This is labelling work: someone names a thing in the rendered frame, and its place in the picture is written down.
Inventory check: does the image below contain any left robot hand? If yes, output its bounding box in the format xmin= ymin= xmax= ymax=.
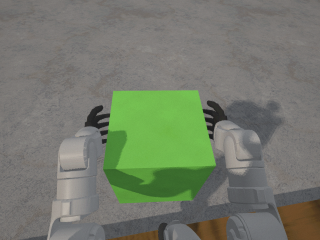
xmin=84 ymin=105 xmax=110 ymax=144

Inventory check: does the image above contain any carton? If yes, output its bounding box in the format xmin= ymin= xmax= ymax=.
xmin=103 ymin=90 xmax=216 ymax=204

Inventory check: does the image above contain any robot left forearm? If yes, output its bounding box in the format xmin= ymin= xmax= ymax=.
xmin=47 ymin=126 xmax=104 ymax=240

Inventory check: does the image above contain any robot right foot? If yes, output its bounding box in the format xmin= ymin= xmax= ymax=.
xmin=158 ymin=223 xmax=168 ymax=240

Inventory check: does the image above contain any right robot upper arm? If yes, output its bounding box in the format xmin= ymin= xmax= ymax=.
xmin=226 ymin=212 xmax=287 ymax=240

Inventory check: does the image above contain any left robot upper arm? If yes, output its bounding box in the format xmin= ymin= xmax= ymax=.
xmin=49 ymin=222 xmax=105 ymax=240

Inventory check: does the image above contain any right robot hand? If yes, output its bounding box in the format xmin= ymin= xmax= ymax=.
xmin=202 ymin=100 xmax=228 ymax=140

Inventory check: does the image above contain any robot right forearm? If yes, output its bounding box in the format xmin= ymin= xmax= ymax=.
xmin=213 ymin=120 xmax=288 ymax=240

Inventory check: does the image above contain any right robot shin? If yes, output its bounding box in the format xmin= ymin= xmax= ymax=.
xmin=165 ymin=220 xmax=180 ymax=230

